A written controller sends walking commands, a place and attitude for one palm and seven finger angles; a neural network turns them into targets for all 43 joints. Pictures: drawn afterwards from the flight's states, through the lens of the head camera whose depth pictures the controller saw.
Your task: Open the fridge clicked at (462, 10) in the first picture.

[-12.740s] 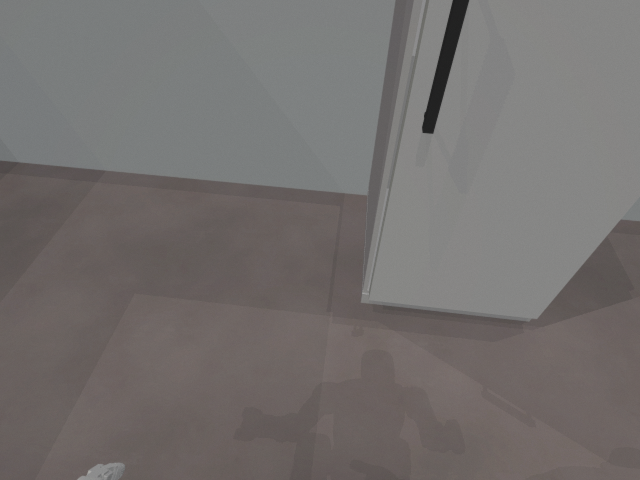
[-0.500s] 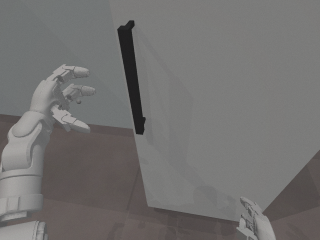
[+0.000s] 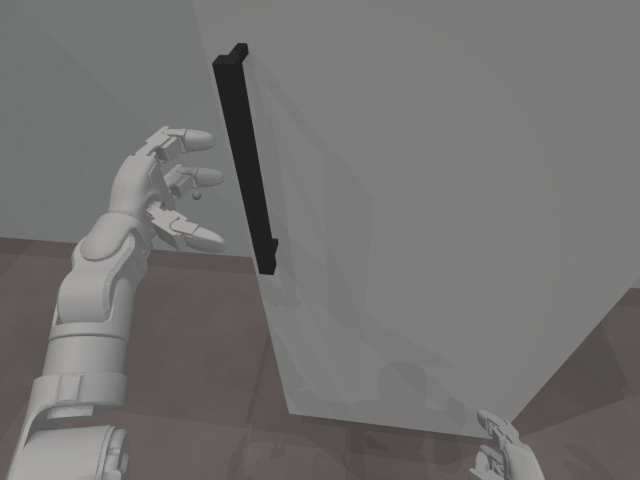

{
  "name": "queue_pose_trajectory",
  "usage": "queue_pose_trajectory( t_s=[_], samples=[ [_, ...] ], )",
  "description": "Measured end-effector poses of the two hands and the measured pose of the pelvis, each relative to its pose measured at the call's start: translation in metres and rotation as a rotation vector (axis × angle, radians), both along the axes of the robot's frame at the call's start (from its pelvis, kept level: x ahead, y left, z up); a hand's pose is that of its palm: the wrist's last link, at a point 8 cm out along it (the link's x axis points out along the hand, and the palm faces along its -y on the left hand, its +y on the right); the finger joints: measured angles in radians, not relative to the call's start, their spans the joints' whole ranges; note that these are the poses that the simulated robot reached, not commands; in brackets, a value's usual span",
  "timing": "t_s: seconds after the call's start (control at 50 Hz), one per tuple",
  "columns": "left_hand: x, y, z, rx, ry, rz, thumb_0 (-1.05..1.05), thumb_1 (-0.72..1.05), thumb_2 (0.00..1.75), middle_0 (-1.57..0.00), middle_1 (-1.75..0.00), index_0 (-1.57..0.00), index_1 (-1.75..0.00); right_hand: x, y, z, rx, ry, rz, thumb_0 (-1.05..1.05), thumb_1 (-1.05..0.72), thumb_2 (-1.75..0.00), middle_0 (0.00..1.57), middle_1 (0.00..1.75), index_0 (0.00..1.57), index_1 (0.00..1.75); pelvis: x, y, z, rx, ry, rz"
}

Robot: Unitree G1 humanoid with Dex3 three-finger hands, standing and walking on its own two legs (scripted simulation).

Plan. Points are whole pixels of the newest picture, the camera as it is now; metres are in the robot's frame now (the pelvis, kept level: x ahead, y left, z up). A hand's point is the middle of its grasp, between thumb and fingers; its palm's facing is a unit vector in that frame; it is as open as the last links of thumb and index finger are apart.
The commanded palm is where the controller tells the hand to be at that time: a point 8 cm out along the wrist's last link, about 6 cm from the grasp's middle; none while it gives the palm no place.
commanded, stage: move the hooked fingers beside the handle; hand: left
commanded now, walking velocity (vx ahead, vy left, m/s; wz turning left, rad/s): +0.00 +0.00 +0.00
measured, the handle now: (256, 178) +0.42 +0.10 +0.19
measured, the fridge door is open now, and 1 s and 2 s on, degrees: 0 0 0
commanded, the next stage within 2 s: feel for the door with the fingertips in 0.72 s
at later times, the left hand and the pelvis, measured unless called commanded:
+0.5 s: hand (190, 200) +0.36 +0.17 +0.20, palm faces -0.04 -1.00 -0.03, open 14.0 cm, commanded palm +0.34 +0.22 +0.21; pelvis +0.00 -0.01 +0.00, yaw +0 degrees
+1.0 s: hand (191, 200) +0.37 +0.17 +0.20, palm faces -0.06 -1.00 -0.02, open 14.0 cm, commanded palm +0.34 +0.20 +0.21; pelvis +0.00 -0.01 +0.00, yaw +0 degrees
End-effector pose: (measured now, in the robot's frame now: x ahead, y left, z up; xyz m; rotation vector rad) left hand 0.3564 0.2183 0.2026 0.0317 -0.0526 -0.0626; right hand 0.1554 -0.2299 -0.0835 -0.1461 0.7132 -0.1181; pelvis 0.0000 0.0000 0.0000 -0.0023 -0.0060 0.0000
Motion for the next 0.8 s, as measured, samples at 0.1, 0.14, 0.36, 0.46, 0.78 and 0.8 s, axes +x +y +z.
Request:
queue_pose_trajectory(
  t_s=[0.1, 0.14, 0.36, 0.46, 0.78, 0.8],
  samples=[
    [-0.001, 0.003, 0.006, 0.0, -0.026, 0.011, -0.01, -0.5, 0.3, -0.3, -1.2, -0.3, -1.2, 0.0, -0.004, 0.001, 0.006, -0.002, -0.014, 0.02, -0.9, -0.9, 0.2, 0.3, 0.2, 0.3, 0.003, -0.002, 0.001, 0.001, -0.003, -0.009],
    [-0.003, 0.006, 0.006, 0.002, -0.02, 0.017, -0.01, -0.5, 0.3, -0.3, -1.2, -0.3, -1.2, 0.001, -0.006, 0.002, 0.009, -0.006, -0.017, 0.02, -0.9, -0.9, 0.2, 0.3, 0.2, 0.3, 0.004, -0.004, 0.001, 0.001, -0.004, -0.009],
    [-0.018, 0.004, 0.005, 0.006, -0.031, 0.01, -0.01, -0.5, 0.3, -0.3, -1.2, -0.3, -1.2, 0.013, -0.009, 0.007, -0.007, -0.035, 0.005, 0.02, -0.9, -0.9, 0.2, 0.3, 0.2, 0.3, 0.001, -0.007, 0.0, 0.001, -0.016, 0.007],
    [-0.015, 0.002, 0.005, 0.0, -0.008, 0.016, -0.01, -0.5, 0.3, -0.3, -1.2, -0.3, -1.2, 0.017, -0.006, 0.009, 0.007, -0.05, 0.013, 0.02, -0.9, -0.9, 0.2, 0.3, 0.2, 0.3, -0.001, -0.009, 0.0, 0.002, -0.015, 0.008],
    [-0.01, 0.014, 0.002, -0.004, 0.008, 0.028, -0.01, -0.5, 0.3, -0.3, -1.2, -0.3, -1.2, -0.001, -0.014, 0.003, 0.006, -0.012, -0.015, 0.02, -0.9, -0.9, 0.2, 0.3, 0.2, 0.3, -0.002, -0.011, 0.0, 0.001, -0.008, -0.001],
    [-0.01, 0.015, 0.0, 0.0, 0.015, 0.031, -0.01, -0.5, 0.3, -0.3, -1.2, -0.3, -1.2, -0.002, -0.015, 0.003, 0.005, -0.01, -0.019, 0.02, -0.9, -0.9, 0.2, 0.3, 0.2, 0.3, -0.002, -0.011, 0.0, 0.001, -0.007, -0.002]
  ],
)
